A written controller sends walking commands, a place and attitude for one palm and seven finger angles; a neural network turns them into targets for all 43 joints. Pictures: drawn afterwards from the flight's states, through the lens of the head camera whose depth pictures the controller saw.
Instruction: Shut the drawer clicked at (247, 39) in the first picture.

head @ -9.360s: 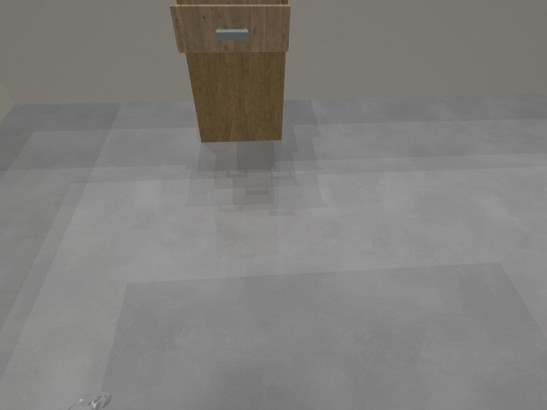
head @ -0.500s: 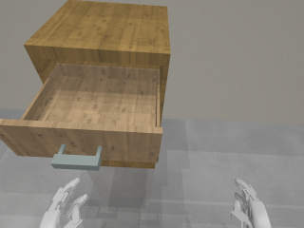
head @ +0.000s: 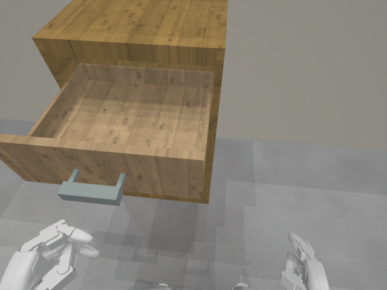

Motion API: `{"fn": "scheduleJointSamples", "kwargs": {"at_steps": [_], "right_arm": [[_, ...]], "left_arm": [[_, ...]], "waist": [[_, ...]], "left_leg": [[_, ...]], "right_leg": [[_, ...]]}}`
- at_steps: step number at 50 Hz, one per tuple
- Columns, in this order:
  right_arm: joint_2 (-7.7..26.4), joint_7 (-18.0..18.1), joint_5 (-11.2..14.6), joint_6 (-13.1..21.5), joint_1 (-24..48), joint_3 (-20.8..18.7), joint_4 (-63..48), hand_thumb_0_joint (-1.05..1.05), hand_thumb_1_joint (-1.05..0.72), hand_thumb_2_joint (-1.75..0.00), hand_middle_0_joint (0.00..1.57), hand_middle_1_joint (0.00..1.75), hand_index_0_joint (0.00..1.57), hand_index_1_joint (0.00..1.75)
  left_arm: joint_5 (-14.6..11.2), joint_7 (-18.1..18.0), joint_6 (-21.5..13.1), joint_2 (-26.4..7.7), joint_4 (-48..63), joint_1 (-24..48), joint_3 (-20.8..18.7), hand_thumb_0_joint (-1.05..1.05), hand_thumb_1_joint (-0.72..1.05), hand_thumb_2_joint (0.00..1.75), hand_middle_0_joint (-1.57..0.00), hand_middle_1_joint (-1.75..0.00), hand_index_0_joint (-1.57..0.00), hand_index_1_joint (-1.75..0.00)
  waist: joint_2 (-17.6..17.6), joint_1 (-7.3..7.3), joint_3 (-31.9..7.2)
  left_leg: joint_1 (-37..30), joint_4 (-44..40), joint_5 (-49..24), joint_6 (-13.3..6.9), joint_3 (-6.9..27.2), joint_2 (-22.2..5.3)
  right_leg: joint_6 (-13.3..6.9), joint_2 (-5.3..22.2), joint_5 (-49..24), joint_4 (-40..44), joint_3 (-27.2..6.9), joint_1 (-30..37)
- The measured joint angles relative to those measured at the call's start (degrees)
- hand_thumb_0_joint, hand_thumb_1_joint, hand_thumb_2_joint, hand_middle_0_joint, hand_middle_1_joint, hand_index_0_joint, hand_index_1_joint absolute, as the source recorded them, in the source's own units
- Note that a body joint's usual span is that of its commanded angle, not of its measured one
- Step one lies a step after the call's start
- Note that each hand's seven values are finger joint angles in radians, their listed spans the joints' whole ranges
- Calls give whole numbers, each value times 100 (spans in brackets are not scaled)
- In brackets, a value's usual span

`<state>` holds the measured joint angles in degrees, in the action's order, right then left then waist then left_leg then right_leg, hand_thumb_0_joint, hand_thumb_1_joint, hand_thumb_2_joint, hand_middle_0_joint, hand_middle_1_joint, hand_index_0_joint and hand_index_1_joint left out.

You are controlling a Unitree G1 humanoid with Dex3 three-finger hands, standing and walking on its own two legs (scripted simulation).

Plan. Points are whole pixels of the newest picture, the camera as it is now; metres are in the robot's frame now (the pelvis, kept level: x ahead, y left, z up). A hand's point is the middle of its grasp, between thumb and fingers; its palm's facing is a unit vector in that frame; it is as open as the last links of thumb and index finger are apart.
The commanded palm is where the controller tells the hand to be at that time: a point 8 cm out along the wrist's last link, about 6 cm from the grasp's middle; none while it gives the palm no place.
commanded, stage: raise the hand and make a fist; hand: left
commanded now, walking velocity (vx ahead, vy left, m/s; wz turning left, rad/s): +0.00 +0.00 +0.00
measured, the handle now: (95, 184) +0.31 +0.23 +0.04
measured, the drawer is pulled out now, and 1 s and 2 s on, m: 0.29 0.29 0.29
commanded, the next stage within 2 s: bring the fist close to the handle in 1.08 s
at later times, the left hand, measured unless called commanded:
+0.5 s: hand (54, 273) +0.14 +0.21 +0.11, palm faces +0.00 -1.00 -0.09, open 3.1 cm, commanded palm +0.08 +0.26 +0.13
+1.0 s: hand (45, 274) +0.13 +0.21 +0.13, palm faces +0.04 -0.99 -0.12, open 3.2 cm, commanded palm +0.07 +0.26 +0.14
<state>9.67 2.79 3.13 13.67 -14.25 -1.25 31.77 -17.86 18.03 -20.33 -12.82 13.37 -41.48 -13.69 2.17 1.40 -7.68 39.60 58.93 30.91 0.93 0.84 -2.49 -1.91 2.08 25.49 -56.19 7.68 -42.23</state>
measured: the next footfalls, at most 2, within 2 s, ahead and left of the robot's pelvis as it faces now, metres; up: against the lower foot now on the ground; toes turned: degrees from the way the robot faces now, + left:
none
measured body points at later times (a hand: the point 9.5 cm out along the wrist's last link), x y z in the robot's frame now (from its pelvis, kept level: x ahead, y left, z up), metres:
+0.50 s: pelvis +0.00 +0.02 +0.02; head +0.00 +0.02 +0.47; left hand +0.13 +0.26 +0.12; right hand +0.21 -0.19 -0.01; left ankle -0.02 +0.13 -0.68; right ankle +0.02 -0.10 -0.68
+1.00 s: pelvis +0.01 +0.02 +0.03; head +0.00 +0.02 +0.48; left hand +0.12 +0.26 +0.14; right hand +0.21 -0.19 -0.01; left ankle -0.02 +0.13 -0.68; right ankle +0.03 -0.10 -0.68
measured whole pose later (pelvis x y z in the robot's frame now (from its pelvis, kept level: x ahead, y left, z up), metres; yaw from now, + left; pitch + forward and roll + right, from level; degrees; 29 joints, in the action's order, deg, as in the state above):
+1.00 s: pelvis +0.01 +0.02 +0.03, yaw +0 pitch +4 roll -2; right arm 12.0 2.2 4.0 21.4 -14.0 1.4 31.0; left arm -16.0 14.8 -12.5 -14.6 26.4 -47.5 -10.8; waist 2.3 3.2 -6.4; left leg 24.9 48.6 27.7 -0.6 -0.5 -1.7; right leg -0.2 2.0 21.4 -45.0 6.5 -27.4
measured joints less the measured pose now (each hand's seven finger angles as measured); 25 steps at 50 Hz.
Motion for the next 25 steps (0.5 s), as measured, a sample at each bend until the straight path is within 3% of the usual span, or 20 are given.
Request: {"fn": "scheduleJointSamples", "kwargs": {"at_steps": [8,13,18,25], "right_arm": [[433,95,82,304,-49,-179,4,2,-90,-90,20,30,20,30],[399,120,112,430,22,-155,-106,2,-90,-90,20,30,20,30],[260,64,127,460,78,-18,-184,2,-90,-90,20,30,20,30],[148,-1,113,551,112,227,-285,2,-90,-90,20,30,21,30]], "left_arm": [[-60,273,-239,-97,-90,-112,149,1,90,90,-101,-118,-101,-117],[-27,70,-195,-179,142,2,174,1,89,90,-111,-129,-111,-128],[-28,-137,57,-159,346,23,104,1,89,90,-121,-140,-121,-139],[101,-128,559,-155,669,-250,355,1,90,90,-133,-153,-133,-152]], "waist": [[-36,-39,88],[-82,-44,69],[-28,-31,-27],[57,90,-29]], "left_leg": [[-93,-93,-97,-41,-6,14],[-275,-166,-110,-64,-26,-7],[-582,-339,-128,-104,-55,8],[-974,-596,-182,-177,-114,57]], "right_leg": [[24,3,-119,147,-4,121],[39,-27,-174,270,-22,316],[87,-28,-219,469,-48,629],[170,2,-299,741,-102,1021]]}}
